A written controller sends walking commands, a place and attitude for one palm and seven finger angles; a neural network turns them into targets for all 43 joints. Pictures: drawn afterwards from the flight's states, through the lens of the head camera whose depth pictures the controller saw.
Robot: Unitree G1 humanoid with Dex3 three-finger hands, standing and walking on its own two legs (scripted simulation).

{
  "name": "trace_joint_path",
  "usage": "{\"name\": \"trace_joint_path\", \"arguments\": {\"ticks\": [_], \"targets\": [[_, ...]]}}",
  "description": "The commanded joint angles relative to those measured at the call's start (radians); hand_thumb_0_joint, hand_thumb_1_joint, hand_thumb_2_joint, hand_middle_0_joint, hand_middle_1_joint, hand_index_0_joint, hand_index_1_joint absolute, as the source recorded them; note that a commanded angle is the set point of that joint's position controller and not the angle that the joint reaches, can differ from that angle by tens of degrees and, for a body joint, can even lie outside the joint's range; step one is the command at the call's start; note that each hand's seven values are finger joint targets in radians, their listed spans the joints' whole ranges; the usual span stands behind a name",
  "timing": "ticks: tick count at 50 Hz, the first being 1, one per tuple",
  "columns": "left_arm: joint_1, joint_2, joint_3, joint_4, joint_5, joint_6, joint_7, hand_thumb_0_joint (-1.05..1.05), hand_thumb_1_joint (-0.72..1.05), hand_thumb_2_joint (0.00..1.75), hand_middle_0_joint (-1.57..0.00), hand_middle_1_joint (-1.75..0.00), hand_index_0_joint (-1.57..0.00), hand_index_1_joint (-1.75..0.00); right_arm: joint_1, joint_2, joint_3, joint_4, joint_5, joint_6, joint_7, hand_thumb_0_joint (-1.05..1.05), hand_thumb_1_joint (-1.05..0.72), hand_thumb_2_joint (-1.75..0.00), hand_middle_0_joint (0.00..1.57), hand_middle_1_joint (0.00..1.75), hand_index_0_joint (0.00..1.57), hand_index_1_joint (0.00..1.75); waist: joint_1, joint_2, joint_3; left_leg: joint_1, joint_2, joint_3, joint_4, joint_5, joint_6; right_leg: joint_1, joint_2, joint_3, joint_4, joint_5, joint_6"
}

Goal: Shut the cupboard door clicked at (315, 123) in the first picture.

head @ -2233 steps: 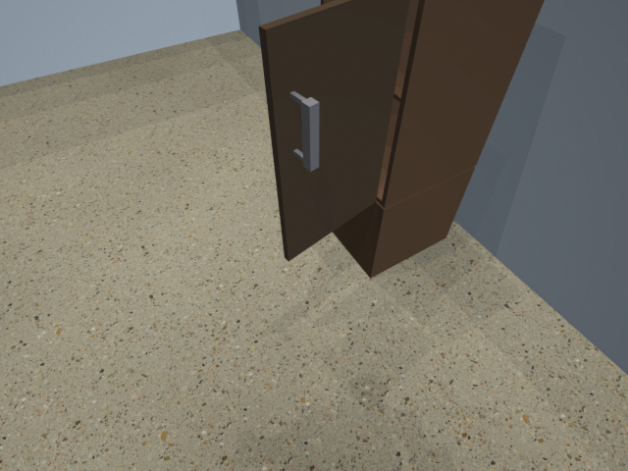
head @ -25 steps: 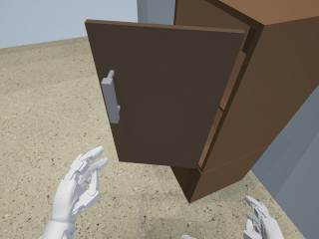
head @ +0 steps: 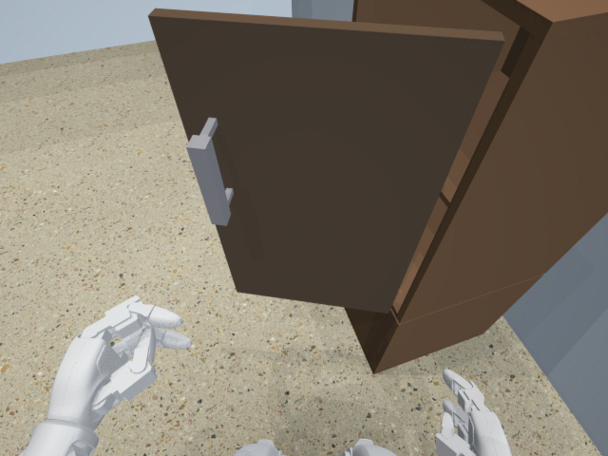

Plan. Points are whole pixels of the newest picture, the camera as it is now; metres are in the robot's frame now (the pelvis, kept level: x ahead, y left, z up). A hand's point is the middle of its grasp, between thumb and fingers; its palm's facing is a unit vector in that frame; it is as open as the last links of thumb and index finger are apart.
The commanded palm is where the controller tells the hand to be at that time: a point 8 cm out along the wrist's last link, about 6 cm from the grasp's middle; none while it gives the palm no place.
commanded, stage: raise the hand and make a fist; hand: left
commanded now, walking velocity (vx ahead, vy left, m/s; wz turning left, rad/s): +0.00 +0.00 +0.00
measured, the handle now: (216, 174) +0.45 +0.15 +0.12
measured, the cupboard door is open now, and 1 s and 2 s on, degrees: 62 62 62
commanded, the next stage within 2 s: bring the fist close to the handle in 1.10 s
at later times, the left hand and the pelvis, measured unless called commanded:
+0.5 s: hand (118, 340) +0.22 +0.21 +0.10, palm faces -0.05 -1.00 -0.06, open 3.0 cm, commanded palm +0.20 +0.26 +0.11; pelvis +0.01 +0.03 +0.02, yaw +0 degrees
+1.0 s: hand (104, 315) +0.24 +0.22 +0.12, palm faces -0.05 -1.00 -0.06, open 3.1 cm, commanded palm +0.21 +0.27 +0.13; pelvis +0.01 +0.03 +0.04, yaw +0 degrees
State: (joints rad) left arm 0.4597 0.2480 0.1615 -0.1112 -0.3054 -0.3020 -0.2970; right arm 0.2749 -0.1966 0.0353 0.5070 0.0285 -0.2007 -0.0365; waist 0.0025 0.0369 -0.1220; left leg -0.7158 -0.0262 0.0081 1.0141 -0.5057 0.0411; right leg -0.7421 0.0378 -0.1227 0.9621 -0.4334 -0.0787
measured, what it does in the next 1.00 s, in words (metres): stands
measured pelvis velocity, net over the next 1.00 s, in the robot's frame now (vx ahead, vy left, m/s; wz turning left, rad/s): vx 0.01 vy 0.03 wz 0.00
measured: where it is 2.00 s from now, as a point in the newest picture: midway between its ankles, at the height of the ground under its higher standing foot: outside the picture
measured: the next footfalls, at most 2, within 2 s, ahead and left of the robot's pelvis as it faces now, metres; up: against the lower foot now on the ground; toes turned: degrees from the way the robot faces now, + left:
none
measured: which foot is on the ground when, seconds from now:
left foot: down 0.00-1.00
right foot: down 0.00-1.00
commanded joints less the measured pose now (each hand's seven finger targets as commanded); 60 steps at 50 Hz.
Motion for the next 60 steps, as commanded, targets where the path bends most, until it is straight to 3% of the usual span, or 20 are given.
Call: {"name": "trace_joint_path", "arguments": {"ticks": [1, 2, 3, 7, 10, 20, 23, 27, 30, 37, 38, 42, 46, 47, 51, 57, 60], "targets": [[0.033, 0.096, 0.062, -0.181, -0.022, -0.112, -0.001, 0.0, 0.9, 0.9, -0.95, -1.12, -0.95, -1.12, -0.076, -0.151, -0.07, -0.165, 0.007, -0.072, -0.011, 0.0, -0.9, -0.9, 0.2, 0.3, 0.2, 0.3, -0.002, -0.081, -0.143, -0.017, 0.007, -0.058, -0.126, 0.258, -0.018, 0.261, -0.067, 0.193, -0.188, 0.216, 0.086], [0.013, 0.099, 0.049, -0.187, -0.021, -0.121, -0.01, 0.0, 0.9, 0.9, -0.97, -1.14, -0.97, -1.14, -0.079, -0.158, -0.069, -0.167, 0.006, -0.074, -0.013, 0.0, -0.9, -0.9, 0.2, 0.3, 0.2, 0.3, -0.006, -0.093, -0.125, -0.014, 0.009, -0.062, -0.125, 0.264, -0.016, 0.261, -0.07, 0.204, -0.193, 0.216, 0.089], [0.013, 0.109, 0.052, -0.197, -0.019, -0.128, -0.016, 0.0, 0.9, 0.9, -0.99, -1.16, -0.99, -1.16, -0.071, -0.162, -0.074, -0.167, 0.008, -0.078, -0.015, 0.0, -0.9, -0.9, 0.2, 0.3, 0.2, 0.3, -0.005, -0.075, -0.153, 0.004, 0.007, -0.057, -0.129, 0.259, -0.013, 0.263, -0.071, 0.205, -0.198, 0.199, 0.088], [-0.012, 0.144, 0.071, -0.25, -0.019, -0.133, -0.002, 0.0, 0.9, 0.9, -1.06, -1.24, -1.06, -1.24, -0.068, -0.171, -0.075, -0.167, 0.009, -0.09, -0.019, 0.0, -0.9, -0.9, 0.2, 0.3, 0.2, 0.3, 0.004, -0.037, -0.175, 0.068, 0.009, -0.06, -0.166, 0.284, -0.01, 0.266, -0.05, 0.161, -0.193, 0.173, 0.065], [-0.005, 0.13, 0.073, -0.262, -0.018, -0.127, 0.022, 0.0, 0.9, 0.9, -1.12, -1.3, -1.12, -1.3, -0.065, -0.167, -0.074, -0.162, 0.012, -0.091, -0.02, 0.0, -0.9, -0.9, 0.2, 0.3, 0.2, 0.3, 0.007, -0.004, -0.17, 0.111, 0.012, -0.059, -0.201, 0.295, -0.014, 0.257, -0.039, 0.119, -0.191, 0.185, 0.057], [-0.075, 0.134, 0.058, -0.251, -0.002, -0.044, 0.03, 0.0, 0.9, 0.9, -1.3, -1.5, -1.3, -1.5, -0.063, -0.177, -0.059, -0.161, 0.018, -0.086, -0.018, 0.0, -0.9, -0.9, 0.2, 0.3, 0.2, 0.3, -0.007, 0.005, -0.118, 0.205, 0.028, -0.078, -0.273, 0.337, -0.027, 0.266, -0.025, 0.071, -0.226, 0.23, 0.053], [-0.117, 0.148, 0.068, -0.268, 0.001, -0.02, 0.034, 0.0, 0.9, 0.9, -1.3, -1.5, -1.3, -1.5, -0.068, -0.176, -0.05, -0.155, 0.017, -0.09, -0.017, 0.0, -0.9, -0.9, 0.2, 0.3, 0.2, 0.3, -0.002, 0.043, -0.111, 0.24, 0.032, -0.086, -0.293, 0.371, -0.036, 0.28, -0.023, 0.064, -0.233, 0.249, 0.048], [-0.157, 0.158, 0.079, -0.246, 0.0, 0.002, 0.034, 0.0, 0.9, 0.9, -1.3, -1.5, -1.3, -1.5, -0.071, -0.179, -0.044, -0.142, 0.018, -0.094, -0.02, 0.0, -0.9, -0.9, 0.2, 0.3, 0.2, 0.3, -0.006, 0.013, -0.086, 0.268, 0.038, -0.097, -0.32, 0.371, -0.043, 0.286, -0.019, 0.057, -0.256, 0.245, 0.047], [-0.192, 0.155, 0.075, -0.249, 0.0, 0.023, 0.031, 0.0, 0.9, 0.9, -1.3, -1.5, -1.3, -1.5, -0.076, -0.179, -0.038, -0.135, 0.021, -0.101, -0.021, 0.0, -0.9, -0.9, 0.2, 0.3, 0.2, 0.3, -0.003, 0.04, -0.086, 0.295, 0.041, -0.107, -0.345, 0.37, -0.051, 0.293, -0.022, 0.05, -0.268, 0.236, 0.048], [-0.223, 0.175, 0.104, -0.205, -0.009, 0.076, 0.013, 0.0, 0.9, 0.9, -1.3, -1.5, -1.3, -1.5, -0.086, -0.185, -0.036, -0.12, 0.022, -0.11, -0.03, 0.0, -0.9, -0.9, 0.2, 0.3, 0.2, 0.3, 0.011, -0.001, -0.087, 0.325, 0.039, -0.105, -0.377, 0.41, -0.051, 0.351, -0.024, 0.051, -0.301, 0.273, 0.047], [-0.215, 0.154, 0.088, -0.209, -0.008, 0.077, 0.008, 0.0, 0.9, 0.9, -1.3, -1.5, -1.3, -1.5, -0.083, -0.182, -0.037, -0.117, 0.024, -0.112, -0.027, 0.0, -0.9, -0.9, 0.2, 0.3, 0.2, 0.3, 0.009, -0.001, -0.099, 0.336, 0.039, -0.101, -0.377, 0.428, -0.052, 0.356, -0.025, 0.049, -0.303, 0.287, 0.049], [-0.213, 0.161, 0.097, -0.203, -0.008, 0.081, 0.011, 0.0, 0.9, 0.9, -1.3, -1.5, -1.3, -1.5, -0.082, -0.187, -0.041, -0.113, 0.02, -0.115, -0.024, 0.0, -0.9, -0.9, 0.2, 0.3, 0.2, 0.3, 0.013, -0.011, -0.073, 0.331, 0.039, -0.101, -0.381, 0.437, -0.057, 0.353, -0.023, 0.05, -0.307, 0.294, 0.048], [-0.224, 0.17, 0.1, -0.245, 0.009, 0.062, 0.03, 0.0, 0.9, 0.9, -1.3, -1.5, -1.3, -1.5, -0.077, -0.182, -0.044, -0.113, 0.018, -0.117, -0.02, 0.0, -0.9, -0.9, 0.2, 0.3, 0.2, 0.3, 0.013, 0.039, -0.102, 0.365, 0.043, -0.108, -0.387, 0.456, -0.064, 0.341, -0.025, 0.047, -0.3, 0.285, 0.049], [-0.224, 0.182, 0.114, -0.238, 0.007, 0.061, 0.033, 0.0, 0.9, 0.9, -1.3, -1.5, -1.3, -1.5, -0.077, -0.186, -0.045, -0.11, 0.014, -0.115, -0.02, 0.0, -0.9, -0.9, 0.2, 0.3, 0.2, 0.3, 0.012, -0.006, -0.092, 0.348, 0.041, -0.105, -0.385, 0.445, -0.06, 0.354, -0.023, 0.051, -0.306, 0.291, 0.048], [-0.23, 0.164, 0.096, -0.245, 0.009, 0.046, 0.036, 0.0, 0.9, 0.9, -1.3, -1.5, -1.3, -1.5, -0.082, -0.185, -0.046, -0.106, 0.018, -0.117, -0.02, 0.0, -0.9, -0.9, 0.2, 0.3, 0.2, 0.3, 0.009, 0.04, -0.094, 0.356, 0.041, -0.107, -0.388, 0.412, -0.06, 0.339, -0.026, 0.051, -0.306, 0.262, 0.048], [-0.229, 0.167, 0.095, -0.22, 0.007, 0.056, 0.025, 0.0, 0.9, 0.9, -1.3, -1.5, -1.3, -1.5, -0.084, -0.188, -0.046, -0.104, 0.018, -0.114, -0.024, 0.0, -0.9, -0.9, 0.2, 0.3, 0.2, 0.3, 0.002, -0.003, -0.076, 0.328, 0.034, -0.094, -0.381, 0.374, -0.045, 0.352, -0.025, 0.062, -0.32, 0.258, 0.048], [-0.236, 0.165, 0.093, -0.229, 0.006, 0.055, 0.025, 0.0, 0.9, 0.9, -1.3, -1.5, -1.3, -1.5, -0.09, -0.185, -0.044, -0.106, 0.019, -0.116, -0.024, 0.0, -0.9, -0.9, 0.2, 0.3, 0.2, 0.3, 0.005, 0.017, -0.08, 0.329, 0.033, -0.093, -0.381, 0.368, -0.044, 0.351, -0.028, 0.061, -0.318, 0.253, 0.049]]}}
